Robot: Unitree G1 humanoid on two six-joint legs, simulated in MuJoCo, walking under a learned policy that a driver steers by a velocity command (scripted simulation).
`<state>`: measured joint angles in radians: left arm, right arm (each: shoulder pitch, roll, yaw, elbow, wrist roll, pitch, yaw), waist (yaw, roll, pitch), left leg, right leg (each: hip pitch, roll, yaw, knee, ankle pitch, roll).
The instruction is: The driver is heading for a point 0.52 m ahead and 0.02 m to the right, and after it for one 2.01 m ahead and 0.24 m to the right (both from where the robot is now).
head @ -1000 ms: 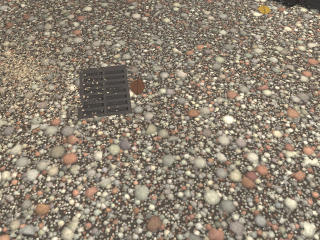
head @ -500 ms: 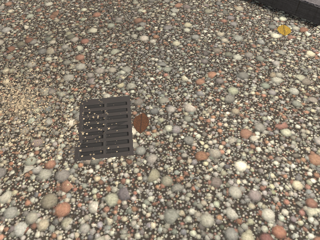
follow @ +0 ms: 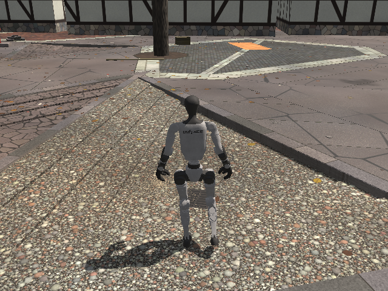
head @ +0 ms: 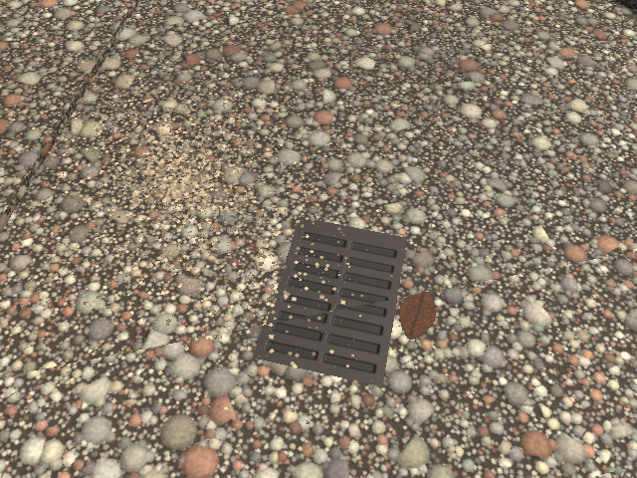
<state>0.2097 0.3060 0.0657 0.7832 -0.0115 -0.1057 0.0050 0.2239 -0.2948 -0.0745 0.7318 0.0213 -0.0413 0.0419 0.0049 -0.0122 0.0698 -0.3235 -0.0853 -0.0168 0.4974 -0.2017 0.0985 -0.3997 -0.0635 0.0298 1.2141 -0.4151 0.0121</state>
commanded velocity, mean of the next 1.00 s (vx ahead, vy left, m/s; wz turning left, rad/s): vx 0.50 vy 0.00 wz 0.09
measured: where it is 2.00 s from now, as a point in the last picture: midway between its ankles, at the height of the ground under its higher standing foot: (356, 238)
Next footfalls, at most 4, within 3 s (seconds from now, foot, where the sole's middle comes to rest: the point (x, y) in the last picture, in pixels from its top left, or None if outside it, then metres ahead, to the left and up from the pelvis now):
0.34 right None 0.42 -0.10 -0.79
0.82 left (235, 402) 0.59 0.19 -0.80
1.30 right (366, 307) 0.84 -0.11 -0.80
1.78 left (324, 207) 1.18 -0.01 -0.83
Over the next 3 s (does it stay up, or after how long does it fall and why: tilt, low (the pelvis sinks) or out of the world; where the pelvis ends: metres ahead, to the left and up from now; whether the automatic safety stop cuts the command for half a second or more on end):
stays up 1.14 -0.06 -0.06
